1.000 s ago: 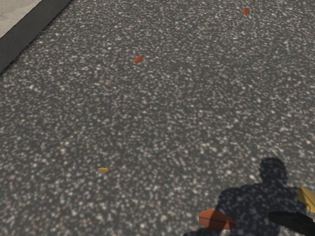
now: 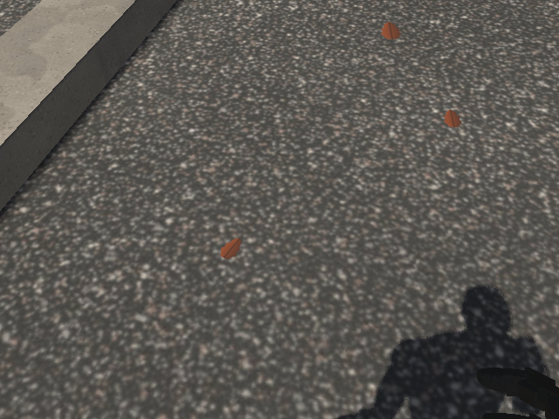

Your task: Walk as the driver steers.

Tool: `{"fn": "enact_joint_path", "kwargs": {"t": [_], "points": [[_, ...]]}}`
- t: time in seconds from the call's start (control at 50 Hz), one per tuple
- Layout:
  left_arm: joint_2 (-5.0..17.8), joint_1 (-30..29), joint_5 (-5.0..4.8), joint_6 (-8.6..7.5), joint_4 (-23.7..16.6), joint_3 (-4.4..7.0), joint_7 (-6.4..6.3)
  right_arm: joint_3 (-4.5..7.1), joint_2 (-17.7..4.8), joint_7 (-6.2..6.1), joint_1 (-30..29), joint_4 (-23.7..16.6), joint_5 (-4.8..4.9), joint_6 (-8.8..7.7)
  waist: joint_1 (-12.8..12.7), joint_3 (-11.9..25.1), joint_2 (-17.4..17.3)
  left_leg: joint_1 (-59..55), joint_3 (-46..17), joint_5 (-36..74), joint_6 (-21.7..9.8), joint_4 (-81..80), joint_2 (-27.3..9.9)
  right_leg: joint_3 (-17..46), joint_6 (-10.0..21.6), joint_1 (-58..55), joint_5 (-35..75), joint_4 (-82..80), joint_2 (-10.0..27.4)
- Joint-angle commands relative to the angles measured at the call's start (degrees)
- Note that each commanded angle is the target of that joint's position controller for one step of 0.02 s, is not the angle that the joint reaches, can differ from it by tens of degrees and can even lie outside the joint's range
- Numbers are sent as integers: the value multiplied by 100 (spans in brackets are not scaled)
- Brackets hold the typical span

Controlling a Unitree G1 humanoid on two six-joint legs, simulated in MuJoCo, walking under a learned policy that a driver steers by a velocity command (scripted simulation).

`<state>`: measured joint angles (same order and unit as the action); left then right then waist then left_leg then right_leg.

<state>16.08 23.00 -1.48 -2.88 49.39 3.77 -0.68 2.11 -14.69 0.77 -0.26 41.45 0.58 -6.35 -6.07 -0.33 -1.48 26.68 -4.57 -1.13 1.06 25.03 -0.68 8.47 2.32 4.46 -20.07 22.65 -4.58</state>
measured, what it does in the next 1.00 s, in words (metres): walks ahead, turning right: left foot, then right foot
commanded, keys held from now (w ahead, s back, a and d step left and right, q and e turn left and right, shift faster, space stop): w+e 0.64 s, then e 0.16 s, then no key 0.06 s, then q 0.14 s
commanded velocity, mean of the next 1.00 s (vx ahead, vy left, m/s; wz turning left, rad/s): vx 0.41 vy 0.00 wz -0.51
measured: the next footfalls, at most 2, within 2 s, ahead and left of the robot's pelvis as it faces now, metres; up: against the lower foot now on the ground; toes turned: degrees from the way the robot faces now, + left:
left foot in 0.02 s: +0.17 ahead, +0.13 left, +0.00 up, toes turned -5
right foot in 0.52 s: +0.38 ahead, -0.19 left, +0.00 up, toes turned -23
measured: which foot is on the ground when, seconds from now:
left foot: up 0.00-0.00, down 0.02-0.52, up 0.54-0.96, down 0.98-1.00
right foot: down 0.00-0.04, up 0.06-0.50, down 0.52-1.00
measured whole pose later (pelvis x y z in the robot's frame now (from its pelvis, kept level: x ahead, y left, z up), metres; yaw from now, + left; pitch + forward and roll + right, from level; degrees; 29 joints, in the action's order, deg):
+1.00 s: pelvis +0.47 -0.14 -0.01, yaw -32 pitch +2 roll -1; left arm 16.9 15.7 0.4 -1.0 40.9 3.6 -1.5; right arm 2.0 -15.8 1.6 4.8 43.3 -1.5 -5.3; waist -2.2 -0.5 -1.7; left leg 26.7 -1.7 1.3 -0.6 27.7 0.7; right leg 7.7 3.9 8.6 -22.7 30.8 -7.2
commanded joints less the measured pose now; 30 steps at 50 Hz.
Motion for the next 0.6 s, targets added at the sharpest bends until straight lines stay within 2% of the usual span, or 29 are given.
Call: {"fn": "enact_joint_path", "kwargs": {"t": [0.02,0.04,0.06,0.08,0.1,0.12,0.14,0.16,0.2,0.26,0.34,0.4,0.44,0.48,0.5,0.52,0.54,0.56,0.58,0.6], "points": [[529,-360,64,-41,-483,79,-15,392,-1104,-67,1252,-69,-80,-162,1066,887,504,-2549,-403,-380,-505,-81,-613,911,496,1050,1407,1298,872],[111,58,57,-111,-647,-43,-4,527,-1615,-121,2015,20,-147,-107,1133,1750,-734,-4628,-2087,-733,-1163,-91,-1889,59,90,2749,-109,3182,121],[288,301,-67,-160,-764,-51,-4,519,-1491,-77,2252,179,-69,-14,1050,1955,-1754,-4947,-3767,-1979,-1636,-591,-2529,-104,-6,3965,-1523,4360,207],[821,-14,-119,-142,-708,90,-15,384,-976,-74,1942,65,-48,-1,1124,1180,-943,-4278,-3233,-2532,-1424,-760,-2249,79,-32,4288,-1070,4869,543],[882,-375,-78,-102,-768,130,-13,315,-768,-78,1631,24,-51,23,1069,653,-582,-3586,-2409,-2177,-1210,-870,-1990,-78,-66,4257,-585,4927,727],[795,-517,-28,-65,-808,138,-7,256,-617,-68,1326,29,-67,38,927,313,-406,-2974,-1843,-1671,-1126,-1061,-1733,-148,-114,4083,-213,4754,881],[705,-586,-1,-22,-854,157,14,218,-504,-65,1137,54,-94,40,796,92,-491,-2536,-1403,-1264,-1073,-1235,-1559,-154,-133,3918,35,4557,1033],[575,-563,-17,24,-893,144,43,222,-518,-64,1045,90,-114,30,697,-18,-589,-2190,-1047,-995,-1043,-1404,-1456,-206,-156,3702,190,4455,1132],[398,-638,-16,88,-1001,110,73,269,-609,-64,1046,176,-105,-19,646,-55,-490,-1986,-538,-412,-1136,-1614,-1416,-288,-232,3661,481,4306,1184],[342,-931,12,112,-1198,86,104,339,-813,-90,1140,315,-111,-37,665,-81,-266,-2080,49,280,-1215,-1710,-1450,-287,-321,3814,1134,3634,1217],[236,-1597,17,66,-1435,14,248,374,-1008,-123,1279,421,-67,25,892,-217,-177,-2190,809,497,-1054,-1703,-1328,-620,-229,3490,2143,2317,1123],[246,-2077,9,83,-1679,-4,343,420,-1176,-126,1543,548,12,101,1032,-374,-149,-2595,1037,488,-953,-1615,-1485,-821,-90,3456,2040,1747,1060],[327,-2234,13,100,-1818,20,393,459,-1280,-124,1637,615,70,177,1012,-426,-178,-2941,1169,903,-857,-1377,-1608,-971,62,3411,1610,1521,967],[501,-2017,42,129,-1857,110,409,510,-1452,-148,1610,614,112,252,780,-185,-351,-3123,1397,2643,-735,-666,-1610,-1292,287,2790,996,1406,632],[675,-1519,49,147,-1757,213,398,530,-1523,-167,1579,605,128,301,464,132,-382,-3079,1544,3517,-651,135,-1528,-1466,437,2067,849,1280,371],[968,-549,28,167,-1482,396,342,490,-1432,-192,1562,580,120,332,-41,631,-234,-2582,1725,3633,-475,1371,-1306,-1517,648,672,1174,955,92],[1486,350,-4,228,-1287,586,208,358,-1110,-195,1719,461,-69,297,-327,1190,589,-1022,1754,1533,-198,3252,-1034,-166,1019,-1146,1324,884,904],[1997,19,-28,160,-1413,588,211,118,-397,-100,2134,110,-211,120,408,1788,1873,1314,949,-3296,83,5003,157,3189,2051,-2631,50,59,2202],[1450,176,4,74,-1531,437,252,218,-957,-29,1439,82,21,-69,-98,2056,1055,1879,-57,-3199,-28,5467,20,3682,1978,-2672,-321,-545,2349],[1207,-11,57,-6,-1464,352,266,261,-1112,-1,1023,-79,184,-157,-66,1240,827,2240,17,-2626,-151,5318,-192,2882,1731,-2083,186,-584,2198]]}}
Velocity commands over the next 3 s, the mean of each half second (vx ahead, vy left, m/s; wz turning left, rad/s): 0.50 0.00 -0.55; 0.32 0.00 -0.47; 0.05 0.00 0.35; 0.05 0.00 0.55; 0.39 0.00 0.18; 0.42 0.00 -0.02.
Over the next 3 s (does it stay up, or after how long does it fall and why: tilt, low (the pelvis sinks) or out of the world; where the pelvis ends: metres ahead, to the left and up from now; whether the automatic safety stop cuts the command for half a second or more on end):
stays up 0.95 -0.12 0.01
